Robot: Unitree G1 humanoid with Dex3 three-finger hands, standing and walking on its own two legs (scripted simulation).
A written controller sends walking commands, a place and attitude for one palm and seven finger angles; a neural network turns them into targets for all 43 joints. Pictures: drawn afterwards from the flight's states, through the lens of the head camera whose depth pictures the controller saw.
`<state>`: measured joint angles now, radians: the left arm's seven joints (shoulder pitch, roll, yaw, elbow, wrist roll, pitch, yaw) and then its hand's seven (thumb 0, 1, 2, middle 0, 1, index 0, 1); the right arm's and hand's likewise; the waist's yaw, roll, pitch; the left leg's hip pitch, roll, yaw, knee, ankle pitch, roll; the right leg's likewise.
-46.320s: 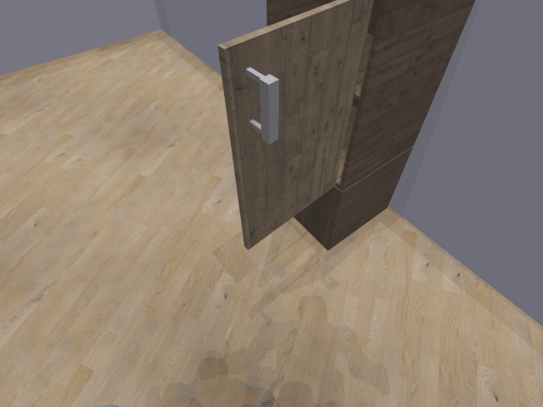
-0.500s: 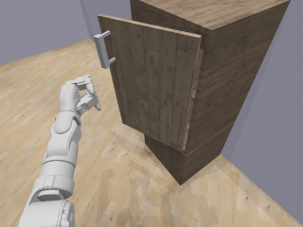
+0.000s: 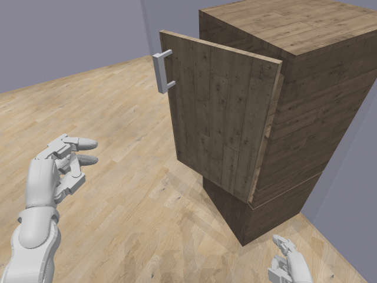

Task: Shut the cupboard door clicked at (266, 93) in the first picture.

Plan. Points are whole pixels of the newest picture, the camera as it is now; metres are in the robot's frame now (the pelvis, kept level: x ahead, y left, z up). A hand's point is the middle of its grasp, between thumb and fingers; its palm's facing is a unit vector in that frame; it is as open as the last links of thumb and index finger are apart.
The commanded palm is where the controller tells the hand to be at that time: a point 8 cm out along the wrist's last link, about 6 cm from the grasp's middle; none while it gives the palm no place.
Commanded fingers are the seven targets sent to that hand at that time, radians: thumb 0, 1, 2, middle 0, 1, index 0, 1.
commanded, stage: draw the hand back to the body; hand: left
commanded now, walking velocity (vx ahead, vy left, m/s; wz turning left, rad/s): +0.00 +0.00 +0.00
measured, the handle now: (165, 71) +0.68 +0.15 +0.13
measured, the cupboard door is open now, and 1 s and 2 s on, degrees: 22 22 22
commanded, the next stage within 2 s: step back with the hand held close in 0.60 s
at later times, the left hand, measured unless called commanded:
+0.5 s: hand (43, 206) +0.19 +0.26 +0.15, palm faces +0.48 -0.79 -0.38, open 7.3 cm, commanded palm +0.14 +0.30 +0.17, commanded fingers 0.00 0.90 0.90 -0.20 -0.30 -0.20 -0.30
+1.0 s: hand (36, 209) +0.19 +0.28 +0.15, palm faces +0.38 -0.78 -0.49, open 7.4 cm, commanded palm +0.13 +0.32 +0.17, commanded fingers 0.00 0.90 0.90 -0.20 -0.30 -0.20 -0.30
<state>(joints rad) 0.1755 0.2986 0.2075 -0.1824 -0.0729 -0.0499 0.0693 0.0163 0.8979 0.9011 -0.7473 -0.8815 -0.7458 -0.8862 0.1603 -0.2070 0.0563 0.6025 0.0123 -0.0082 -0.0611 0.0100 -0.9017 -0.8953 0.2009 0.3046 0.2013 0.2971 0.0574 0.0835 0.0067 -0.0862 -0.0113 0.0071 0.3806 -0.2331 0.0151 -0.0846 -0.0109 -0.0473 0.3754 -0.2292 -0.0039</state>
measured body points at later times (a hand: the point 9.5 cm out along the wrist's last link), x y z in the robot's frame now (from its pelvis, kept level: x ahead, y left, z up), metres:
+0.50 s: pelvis +0.00 +0.00 +0.00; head -0.03 -0.03 +0.45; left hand +0.16 +0.30 +0.17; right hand +0.19 -0.22 -0.09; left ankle -0.01 +0.11 -0.75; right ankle -0.01 -0.11 -0.75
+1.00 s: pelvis -0.02 +0.02 +0.00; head +0.00 -0.01 +0.44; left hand +0.16 +0.32 +0.17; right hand +0.16 -0.23 -0.10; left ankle -0.01 +0.11 -0.75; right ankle -0.01 -0.11 -0.74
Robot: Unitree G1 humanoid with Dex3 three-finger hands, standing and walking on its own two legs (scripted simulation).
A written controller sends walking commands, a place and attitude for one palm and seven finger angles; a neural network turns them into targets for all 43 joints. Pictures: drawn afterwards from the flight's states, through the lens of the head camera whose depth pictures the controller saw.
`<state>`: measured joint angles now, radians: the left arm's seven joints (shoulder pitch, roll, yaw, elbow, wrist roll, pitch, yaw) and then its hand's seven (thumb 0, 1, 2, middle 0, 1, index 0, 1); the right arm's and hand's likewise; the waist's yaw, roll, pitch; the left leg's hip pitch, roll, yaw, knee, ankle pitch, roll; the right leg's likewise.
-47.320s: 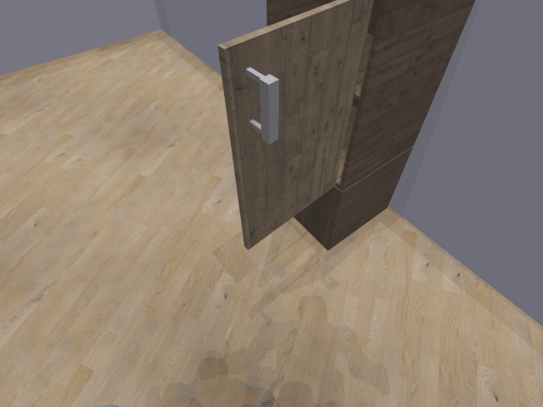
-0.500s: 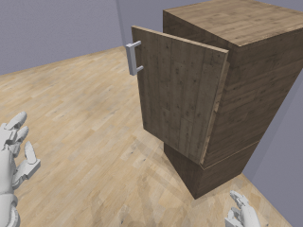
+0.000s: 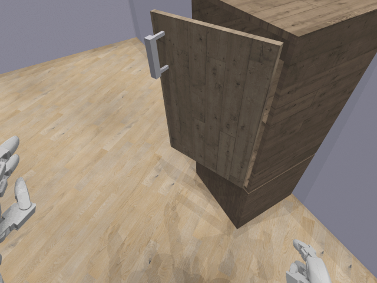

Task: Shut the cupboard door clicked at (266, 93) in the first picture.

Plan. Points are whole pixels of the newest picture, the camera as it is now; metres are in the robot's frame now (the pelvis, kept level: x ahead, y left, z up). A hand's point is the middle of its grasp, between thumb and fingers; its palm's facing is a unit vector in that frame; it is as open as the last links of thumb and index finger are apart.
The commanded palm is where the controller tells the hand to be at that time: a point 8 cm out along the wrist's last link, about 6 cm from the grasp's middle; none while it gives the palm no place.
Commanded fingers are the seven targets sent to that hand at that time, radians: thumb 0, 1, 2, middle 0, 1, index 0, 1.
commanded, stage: step back with the hand held close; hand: left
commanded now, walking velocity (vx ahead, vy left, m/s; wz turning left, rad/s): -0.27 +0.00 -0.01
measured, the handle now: (158, 55) +0.70 +0.14 +0.14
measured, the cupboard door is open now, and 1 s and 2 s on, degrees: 22 22 22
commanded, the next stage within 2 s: stop stepping back and stand still in 1.16 s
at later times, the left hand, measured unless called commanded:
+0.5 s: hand out of the picture +0.13 +0.28 +0.16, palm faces +0.48 -0.77 -0.43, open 7.4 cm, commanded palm +0.07 +0.31 +0.18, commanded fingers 0.00 0.90 0.90 -0.20 -0.30 -0.20 -0.30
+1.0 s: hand out of the picture +0.08 +0.29 +0.17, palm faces +0.49 -0.75 -0.45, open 7.4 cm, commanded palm +0.01 +0.32 +0.18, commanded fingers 0.00 0.90 0.90 -0.20 -0.30 -0.20 -0.30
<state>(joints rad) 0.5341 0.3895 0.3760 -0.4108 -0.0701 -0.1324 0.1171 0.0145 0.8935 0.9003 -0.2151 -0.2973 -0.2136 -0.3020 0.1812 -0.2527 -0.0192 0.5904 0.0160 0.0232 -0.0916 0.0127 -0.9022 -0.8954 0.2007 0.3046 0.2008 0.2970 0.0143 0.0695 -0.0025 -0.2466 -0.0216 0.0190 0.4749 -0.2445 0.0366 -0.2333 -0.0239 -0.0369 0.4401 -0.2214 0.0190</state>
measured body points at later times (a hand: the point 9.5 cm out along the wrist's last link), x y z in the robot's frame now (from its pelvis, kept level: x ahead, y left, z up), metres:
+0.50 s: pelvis -0.07 +0.01 -0.02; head -0.06 +0.02 +0.43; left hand +0.10 +0.31 +0.18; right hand +0.09 -0.23 -0.10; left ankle +0.00 +0.09 -0.74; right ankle +0.00 -0.13 -0.74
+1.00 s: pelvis -0.11 +0.01 -0.01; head -0.10 +0.05 +0.44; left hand +0.04 +0.33 +0.19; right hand +0.06 -0.22 -0.09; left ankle -0.02 +0.10 -0.74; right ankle -0.10 -0.13 -0.70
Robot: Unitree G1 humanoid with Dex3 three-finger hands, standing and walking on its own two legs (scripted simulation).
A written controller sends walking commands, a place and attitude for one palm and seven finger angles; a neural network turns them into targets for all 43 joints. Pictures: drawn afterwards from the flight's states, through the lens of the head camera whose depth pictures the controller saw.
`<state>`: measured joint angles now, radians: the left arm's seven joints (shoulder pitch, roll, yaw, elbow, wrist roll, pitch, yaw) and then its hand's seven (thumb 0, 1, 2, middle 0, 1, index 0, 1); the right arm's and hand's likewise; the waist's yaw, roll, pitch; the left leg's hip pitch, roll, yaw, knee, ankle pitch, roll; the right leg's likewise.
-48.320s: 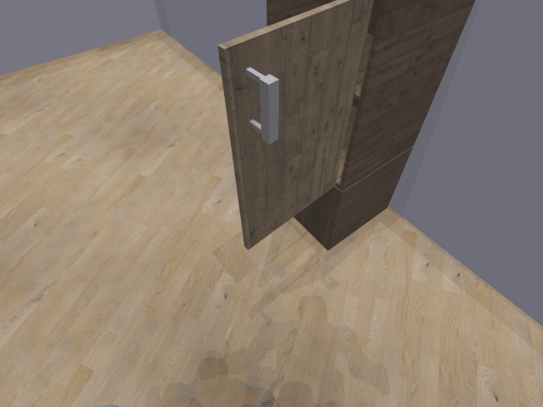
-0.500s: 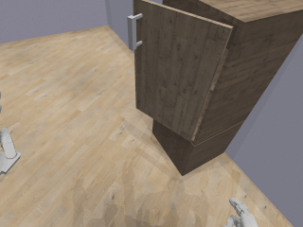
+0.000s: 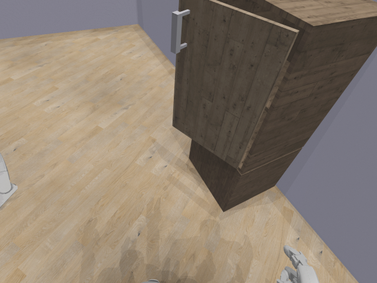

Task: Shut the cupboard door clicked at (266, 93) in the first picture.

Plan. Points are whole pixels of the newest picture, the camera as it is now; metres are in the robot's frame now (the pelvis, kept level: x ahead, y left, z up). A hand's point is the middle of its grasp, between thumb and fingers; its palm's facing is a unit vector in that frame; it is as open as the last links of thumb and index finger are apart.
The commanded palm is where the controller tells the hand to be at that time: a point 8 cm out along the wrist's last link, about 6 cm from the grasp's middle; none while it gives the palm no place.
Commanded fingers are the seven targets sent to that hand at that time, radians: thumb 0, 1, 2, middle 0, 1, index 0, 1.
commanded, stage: step back with the hand held close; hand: left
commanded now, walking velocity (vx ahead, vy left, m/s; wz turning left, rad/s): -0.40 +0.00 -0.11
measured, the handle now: (180, 31) +0.82 +0.07 +0.15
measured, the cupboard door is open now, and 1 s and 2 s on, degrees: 22 22 22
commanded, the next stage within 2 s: stop stepping back and stand still in 0.16 s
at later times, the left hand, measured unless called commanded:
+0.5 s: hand out of the picture +0.13 +0.26 +0.19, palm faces +0.44 -0.81 -0.38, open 7.4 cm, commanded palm +0.08 +0.29 +0.19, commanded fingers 0.00 0.90 0.90 -0.20 -0.30 -0.20 -0.30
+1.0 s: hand out of the picture +0.11 +0.29 +0.17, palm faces +0.50 -0.80 -0.33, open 7.4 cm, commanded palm +0.05 +0.31 +0.19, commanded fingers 0.00 0.90 0.90 -0.20 -0.30 -0.20 -0.30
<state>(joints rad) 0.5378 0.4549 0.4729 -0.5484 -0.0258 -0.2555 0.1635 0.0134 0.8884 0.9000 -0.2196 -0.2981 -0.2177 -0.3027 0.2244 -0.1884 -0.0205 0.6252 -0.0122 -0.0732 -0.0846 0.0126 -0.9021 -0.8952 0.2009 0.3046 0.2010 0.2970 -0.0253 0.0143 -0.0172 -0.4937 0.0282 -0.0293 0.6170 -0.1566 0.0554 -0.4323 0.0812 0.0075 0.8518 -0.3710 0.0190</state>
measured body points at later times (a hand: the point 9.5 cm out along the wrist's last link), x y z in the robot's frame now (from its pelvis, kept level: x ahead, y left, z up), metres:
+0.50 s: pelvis -0.08 +0.00 +0.00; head -0.13 +0.02 +0.44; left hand +0.10 +0.31 +0.21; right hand +0.00 -0.29 -0.08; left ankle +0.00 +0.09 -0.73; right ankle -0.16 -0.14 -0.73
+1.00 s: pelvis -0.10 +0.02 +0.00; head -0.14 +0.03 +0.45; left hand +0.08 +0.33 +0.19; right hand +0.03 -0.23 -0.08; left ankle -0.03 +0.10 -0.73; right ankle -0.15 -0.10 -0.72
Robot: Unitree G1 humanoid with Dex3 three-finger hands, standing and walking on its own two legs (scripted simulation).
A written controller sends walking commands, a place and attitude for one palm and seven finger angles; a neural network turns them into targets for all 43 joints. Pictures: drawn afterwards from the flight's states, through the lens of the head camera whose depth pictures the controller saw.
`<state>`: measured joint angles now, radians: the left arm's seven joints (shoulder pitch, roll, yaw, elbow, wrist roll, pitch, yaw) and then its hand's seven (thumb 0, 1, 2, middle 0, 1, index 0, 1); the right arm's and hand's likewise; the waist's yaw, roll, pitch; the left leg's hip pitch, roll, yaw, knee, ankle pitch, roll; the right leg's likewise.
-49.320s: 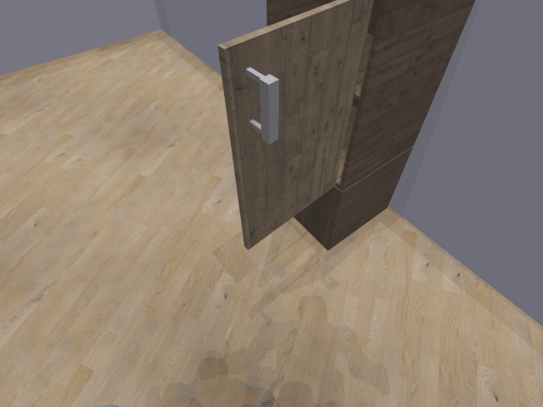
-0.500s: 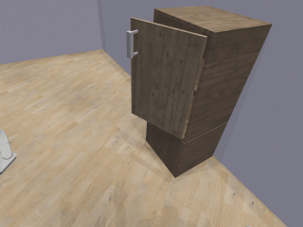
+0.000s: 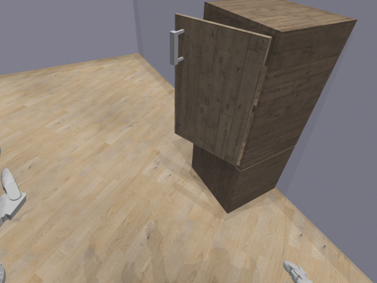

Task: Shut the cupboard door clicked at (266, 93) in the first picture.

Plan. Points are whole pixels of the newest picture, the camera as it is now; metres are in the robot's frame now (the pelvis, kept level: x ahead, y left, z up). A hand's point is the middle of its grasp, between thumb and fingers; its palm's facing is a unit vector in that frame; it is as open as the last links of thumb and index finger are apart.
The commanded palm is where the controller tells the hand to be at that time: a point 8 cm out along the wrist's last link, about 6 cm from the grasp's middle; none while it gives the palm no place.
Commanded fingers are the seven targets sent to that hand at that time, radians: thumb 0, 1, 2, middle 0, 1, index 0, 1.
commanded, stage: stop stepping back and stand still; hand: left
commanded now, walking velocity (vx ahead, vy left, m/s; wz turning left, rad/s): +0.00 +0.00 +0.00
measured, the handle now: (177, 47) +0.92 +0.10 +0.15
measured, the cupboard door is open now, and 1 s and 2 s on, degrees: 22 22 22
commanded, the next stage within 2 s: let the arm hang, fingers relaxed in 0.50 s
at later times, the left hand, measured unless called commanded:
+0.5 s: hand (53, 182) +0.23 +0.25 +0.17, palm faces +0.41 -0.81 -0.42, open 7.4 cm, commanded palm +0.17 +0.29 +0.19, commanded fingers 0.00 0.90 0.90 -0.20 -0.30 -0.20 -0.30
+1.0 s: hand out of the picture -0.01 +0.17 -0.17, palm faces +0.02 -0.99 -0.15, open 7.0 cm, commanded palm none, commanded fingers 0.00 0.90 0.90 -0.20 -0.30 -0.20 -0.30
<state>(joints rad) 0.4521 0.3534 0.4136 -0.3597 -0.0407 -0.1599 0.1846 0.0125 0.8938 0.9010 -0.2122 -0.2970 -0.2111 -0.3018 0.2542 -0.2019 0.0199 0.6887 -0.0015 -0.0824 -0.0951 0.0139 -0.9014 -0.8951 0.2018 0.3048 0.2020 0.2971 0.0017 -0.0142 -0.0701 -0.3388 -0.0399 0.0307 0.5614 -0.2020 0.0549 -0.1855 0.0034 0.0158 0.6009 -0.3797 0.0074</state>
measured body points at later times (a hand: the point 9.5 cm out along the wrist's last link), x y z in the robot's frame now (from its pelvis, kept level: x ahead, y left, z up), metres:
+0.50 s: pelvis +0.02 -0.01 +0.01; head +0.01 -0.01 +0.46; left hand +0.20 +0.29 +0.19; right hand +0.18 -0.25 -0.07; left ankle +0.07 +0.08 -0.73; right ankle -0.03 -0.12 -0.73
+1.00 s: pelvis -0.01 -0.01 +0.01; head +0.01 +0.02 +0.46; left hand -0.01 +0.22 -0.16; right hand +0.01 -0.26 -0.13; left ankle +0.07 +0.08 -0.73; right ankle -0.03 -0.12 -0.73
